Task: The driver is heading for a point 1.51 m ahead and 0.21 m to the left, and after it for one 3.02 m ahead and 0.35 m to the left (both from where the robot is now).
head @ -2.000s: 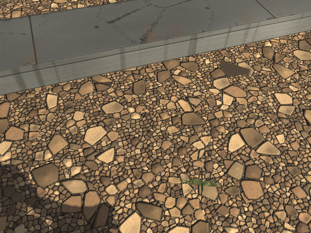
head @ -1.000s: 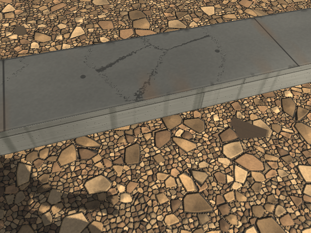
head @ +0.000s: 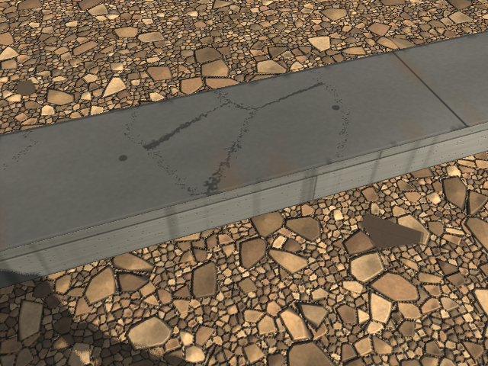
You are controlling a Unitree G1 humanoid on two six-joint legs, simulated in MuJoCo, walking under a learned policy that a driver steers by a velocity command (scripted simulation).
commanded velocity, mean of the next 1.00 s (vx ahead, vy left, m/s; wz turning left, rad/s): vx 0.05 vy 0.00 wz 0.00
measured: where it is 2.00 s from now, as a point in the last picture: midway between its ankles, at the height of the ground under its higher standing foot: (262, 346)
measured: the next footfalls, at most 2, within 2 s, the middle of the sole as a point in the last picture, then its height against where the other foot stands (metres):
right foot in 1.48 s outside the picture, level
left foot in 1.96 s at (222, 276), level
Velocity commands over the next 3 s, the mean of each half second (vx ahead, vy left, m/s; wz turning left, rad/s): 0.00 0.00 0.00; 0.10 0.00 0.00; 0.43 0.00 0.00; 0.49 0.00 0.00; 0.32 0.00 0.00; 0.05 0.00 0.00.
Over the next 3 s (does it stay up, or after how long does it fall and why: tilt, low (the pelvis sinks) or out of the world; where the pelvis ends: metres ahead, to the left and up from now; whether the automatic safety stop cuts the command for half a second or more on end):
stays up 0.78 -0.01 0.01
